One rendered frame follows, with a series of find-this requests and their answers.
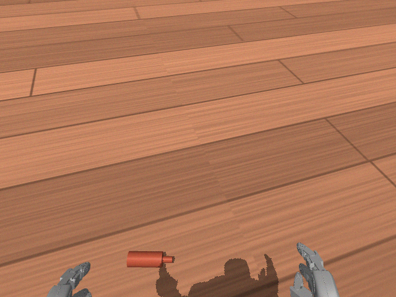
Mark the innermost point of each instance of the left robot hand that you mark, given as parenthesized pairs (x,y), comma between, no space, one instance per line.
(69,281)

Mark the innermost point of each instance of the right robot hand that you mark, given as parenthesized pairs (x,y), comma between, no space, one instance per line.
(320,281)

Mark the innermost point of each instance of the bottle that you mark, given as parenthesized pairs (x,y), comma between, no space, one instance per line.
(147,259)

